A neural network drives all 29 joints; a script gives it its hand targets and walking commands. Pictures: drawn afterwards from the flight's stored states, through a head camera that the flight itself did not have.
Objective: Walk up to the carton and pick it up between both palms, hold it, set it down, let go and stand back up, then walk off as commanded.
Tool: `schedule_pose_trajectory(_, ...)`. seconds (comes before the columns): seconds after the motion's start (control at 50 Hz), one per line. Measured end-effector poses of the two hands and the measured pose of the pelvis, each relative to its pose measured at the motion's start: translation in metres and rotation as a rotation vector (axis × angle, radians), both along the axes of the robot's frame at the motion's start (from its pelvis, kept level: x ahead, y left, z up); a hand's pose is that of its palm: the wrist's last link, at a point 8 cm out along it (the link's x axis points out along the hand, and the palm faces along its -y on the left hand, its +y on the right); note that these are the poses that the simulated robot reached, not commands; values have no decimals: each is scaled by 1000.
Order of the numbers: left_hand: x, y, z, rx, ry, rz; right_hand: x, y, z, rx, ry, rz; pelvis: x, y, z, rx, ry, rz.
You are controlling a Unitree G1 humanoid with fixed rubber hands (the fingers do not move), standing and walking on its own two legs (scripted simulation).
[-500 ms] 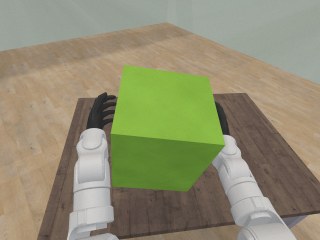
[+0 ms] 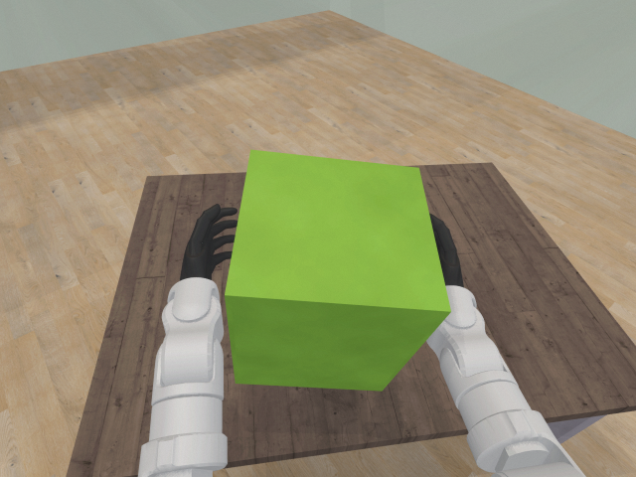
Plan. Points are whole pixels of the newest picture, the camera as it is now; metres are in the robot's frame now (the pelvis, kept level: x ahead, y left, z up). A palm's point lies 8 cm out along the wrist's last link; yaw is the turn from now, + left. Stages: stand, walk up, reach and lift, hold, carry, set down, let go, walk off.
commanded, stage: set down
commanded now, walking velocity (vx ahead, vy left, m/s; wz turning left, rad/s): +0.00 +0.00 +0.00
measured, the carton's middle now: (322, 281) +0.36 -0.02 +0.07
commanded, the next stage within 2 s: none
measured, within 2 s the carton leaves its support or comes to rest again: neither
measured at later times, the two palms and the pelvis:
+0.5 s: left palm (219, 282) +0.37 +0.11 +0.07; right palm (449, 293) +0.33 -0.18 +0.07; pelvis +0.00 +0.00 +0.00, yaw -2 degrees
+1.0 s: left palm (229, 302) +0.37 +0.11 +0.03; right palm (447, 314) +0.32 -0.19 +0.03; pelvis +0.00 +0.00 +0.00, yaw -2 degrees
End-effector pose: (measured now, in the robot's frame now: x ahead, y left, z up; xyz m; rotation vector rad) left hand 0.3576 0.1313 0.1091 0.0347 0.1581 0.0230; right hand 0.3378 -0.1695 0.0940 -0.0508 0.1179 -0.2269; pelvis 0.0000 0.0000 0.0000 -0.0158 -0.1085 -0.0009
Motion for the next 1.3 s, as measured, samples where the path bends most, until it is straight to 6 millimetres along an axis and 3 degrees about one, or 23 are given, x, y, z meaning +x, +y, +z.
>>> schedule_pose_trajectory(0.26, 4, -8, -7, 7, 16, -42, -9, -7, -8, -17, 14, -44, -5, 6, 1, 1, 22, -10)
schedule_pose_trajectory(0.66, 10, -16, -51, 33, 57, -44, -2, -15, -40, -14, 51, -36, 1, -1, 2, 1, 111, -22)
schedule_pose_trajectory(0.82, 10, -20, -70, 33, 83, -66, -8, -18, -58, -8, 77, -57, 3, -1, 2, 1, 149, -25)
schedule_pose_trajectory(1.02, 11, -24, -82, 39, 73, -93, -14, -21, -67, -13, 74, -81, 0, 1, 0, 1, 206, -38)
schedule_pose_trajectory(1.3, 18, -23, -106, 46, 109, -97, -7, -19, -83, -19, 113, -81, 0, 2, -2, 1, 280, -46)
